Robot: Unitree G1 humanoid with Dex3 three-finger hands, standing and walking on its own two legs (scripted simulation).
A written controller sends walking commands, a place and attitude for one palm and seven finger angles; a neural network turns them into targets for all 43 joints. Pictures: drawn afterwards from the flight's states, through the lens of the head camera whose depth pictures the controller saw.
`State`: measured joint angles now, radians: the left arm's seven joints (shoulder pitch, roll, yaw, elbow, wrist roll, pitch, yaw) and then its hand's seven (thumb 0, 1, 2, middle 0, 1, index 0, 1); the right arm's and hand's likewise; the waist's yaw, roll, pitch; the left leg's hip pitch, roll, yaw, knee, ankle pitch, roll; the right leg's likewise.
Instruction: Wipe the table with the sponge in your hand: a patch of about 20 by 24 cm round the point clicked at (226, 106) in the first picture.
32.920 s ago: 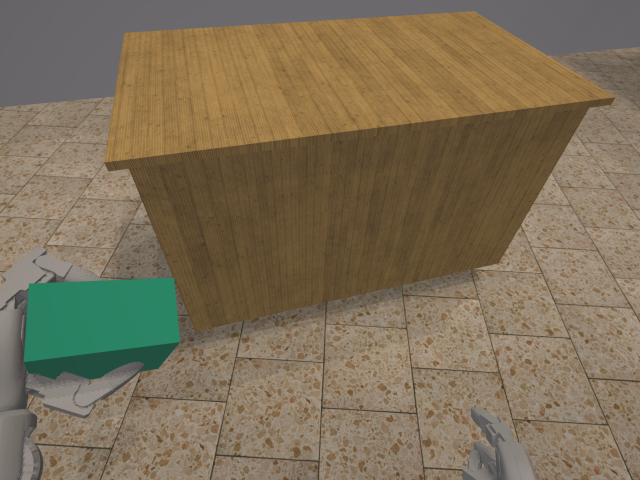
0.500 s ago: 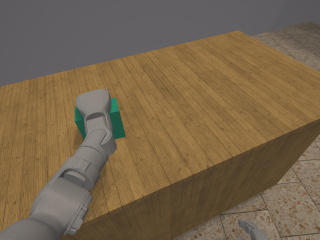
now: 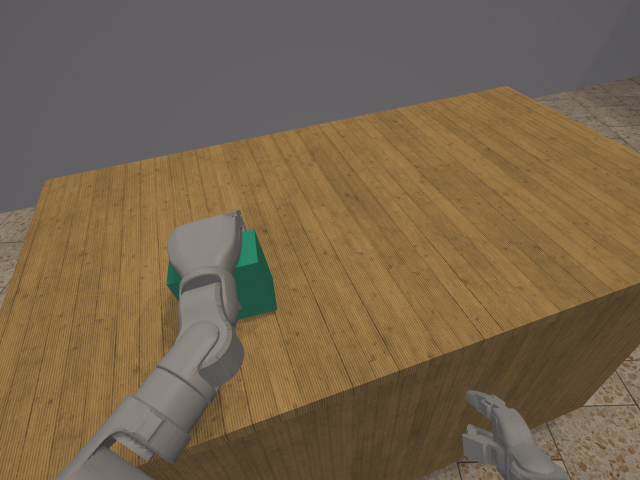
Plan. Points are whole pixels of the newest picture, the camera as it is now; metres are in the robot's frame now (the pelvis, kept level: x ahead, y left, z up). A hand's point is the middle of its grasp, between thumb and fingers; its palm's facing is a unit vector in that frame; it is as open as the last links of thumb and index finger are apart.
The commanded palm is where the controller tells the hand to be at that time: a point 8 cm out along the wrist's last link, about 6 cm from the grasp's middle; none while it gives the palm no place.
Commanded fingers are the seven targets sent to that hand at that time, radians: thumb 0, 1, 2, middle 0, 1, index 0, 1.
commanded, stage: wipe back along the third lane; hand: left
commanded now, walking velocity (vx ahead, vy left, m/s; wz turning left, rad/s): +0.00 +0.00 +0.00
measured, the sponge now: (229, 287) +0.35 +0.18 +0.07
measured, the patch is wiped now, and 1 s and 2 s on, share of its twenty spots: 1.00 1.00 1.00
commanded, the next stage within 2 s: slide back across to the middle lane in 0.68 s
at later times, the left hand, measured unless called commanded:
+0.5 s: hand (231, 299) +0.30 +0.15 +0.11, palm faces +0.12 -0.11 -0.99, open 10.3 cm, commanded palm +0.25 +0.14 +0.14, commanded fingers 0.00 0.10 1.30 -1.20 -1.60 -1.20 -1.60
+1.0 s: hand (228, 320) +0.26 +0.14 +0.11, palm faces +0.17 -0.23 -0.96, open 10.3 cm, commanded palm +0.22 +0.15 +0.15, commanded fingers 0.00 0.10 1.30 -1.20 -1.60 -1.20 -1.60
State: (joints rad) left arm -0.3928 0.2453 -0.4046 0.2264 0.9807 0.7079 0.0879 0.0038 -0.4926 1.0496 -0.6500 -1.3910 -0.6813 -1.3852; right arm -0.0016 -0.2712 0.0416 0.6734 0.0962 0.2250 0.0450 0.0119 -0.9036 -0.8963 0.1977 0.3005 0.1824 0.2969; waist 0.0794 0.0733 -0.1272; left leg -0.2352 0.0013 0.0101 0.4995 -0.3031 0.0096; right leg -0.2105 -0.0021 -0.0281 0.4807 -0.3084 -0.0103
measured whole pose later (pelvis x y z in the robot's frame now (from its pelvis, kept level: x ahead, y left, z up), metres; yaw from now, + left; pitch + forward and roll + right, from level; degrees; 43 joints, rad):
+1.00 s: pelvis -0.02 -0.03 +0.00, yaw -1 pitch -2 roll +1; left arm -0.09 0.27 -0.35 -0.11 0.93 0.65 0.08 0.00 -0.49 1.05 -0.65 -1.39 -0.68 -1.38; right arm -0.02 -0.25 0.05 0.63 0.09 0.20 0.06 0.01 -0.90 -0.90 0.20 0.30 0.20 0.30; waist 0.09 0.09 -0.10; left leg -0.17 0.03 0.02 0.49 -0.28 -0.02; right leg -0.18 0.03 -0.02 0.52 -0.30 -0.05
